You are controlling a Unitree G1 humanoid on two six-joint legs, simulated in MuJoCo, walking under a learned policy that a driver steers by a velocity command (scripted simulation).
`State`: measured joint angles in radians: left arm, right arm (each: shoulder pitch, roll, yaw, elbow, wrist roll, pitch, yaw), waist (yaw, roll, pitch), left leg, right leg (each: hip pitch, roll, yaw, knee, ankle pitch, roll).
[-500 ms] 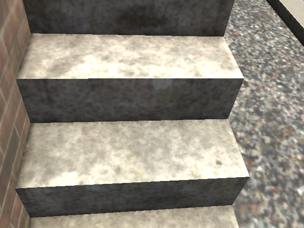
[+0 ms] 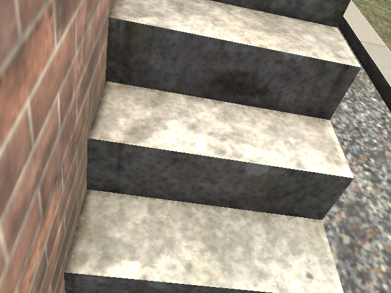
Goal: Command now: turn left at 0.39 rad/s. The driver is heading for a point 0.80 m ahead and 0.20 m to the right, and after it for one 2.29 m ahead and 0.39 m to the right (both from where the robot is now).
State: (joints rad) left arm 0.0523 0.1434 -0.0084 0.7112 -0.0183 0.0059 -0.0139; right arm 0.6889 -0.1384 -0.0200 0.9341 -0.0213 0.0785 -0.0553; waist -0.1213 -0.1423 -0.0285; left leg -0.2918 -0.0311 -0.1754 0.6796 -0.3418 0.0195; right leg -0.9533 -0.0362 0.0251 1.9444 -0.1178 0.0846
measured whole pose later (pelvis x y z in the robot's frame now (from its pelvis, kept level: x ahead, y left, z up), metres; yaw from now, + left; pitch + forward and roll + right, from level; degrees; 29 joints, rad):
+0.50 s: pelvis +0.05 -0.13 +0.00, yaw -11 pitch +3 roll +0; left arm 0.17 0.22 0.03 0.77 -0.04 0.00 -0.02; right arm 0.33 -0.22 -0.01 0.68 0.00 0.06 -0.11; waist 0.01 -0.02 -0.03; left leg -0.17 0.18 -0.02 0.47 -0.33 -0.06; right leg -0.29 -0.08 0.04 0.52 -0.20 0.10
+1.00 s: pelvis +0.06 -0.14 +0.01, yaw -14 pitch -1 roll -1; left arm 0.08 0.14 -0.04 0.71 -0.01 0.02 0.01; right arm 0.34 -0.19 0.00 0.87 -0.01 -0.01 0.00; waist -0.04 -0.05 -0.02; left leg -0.11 -0.02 -0.04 0.44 -0.31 0.03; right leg -0.13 -0.06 0.03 0.41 -0.29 0.06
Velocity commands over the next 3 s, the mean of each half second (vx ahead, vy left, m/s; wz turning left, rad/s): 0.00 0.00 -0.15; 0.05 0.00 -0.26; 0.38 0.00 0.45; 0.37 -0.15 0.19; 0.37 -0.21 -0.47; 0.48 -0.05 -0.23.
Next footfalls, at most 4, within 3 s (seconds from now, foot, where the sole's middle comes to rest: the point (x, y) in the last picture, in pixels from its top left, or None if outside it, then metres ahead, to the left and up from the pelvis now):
0.48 right None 0.04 -0.30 -0.77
0.84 left None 0.08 -0.04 -0.77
1.62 left None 0.21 0.01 -0.57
2.20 right None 0.29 -0.26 -0.57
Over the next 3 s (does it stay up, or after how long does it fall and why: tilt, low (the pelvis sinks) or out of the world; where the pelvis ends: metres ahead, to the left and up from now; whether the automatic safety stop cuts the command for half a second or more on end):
stays up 0.53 -0.25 0.40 its command is cut before an obstacle after 1.7 s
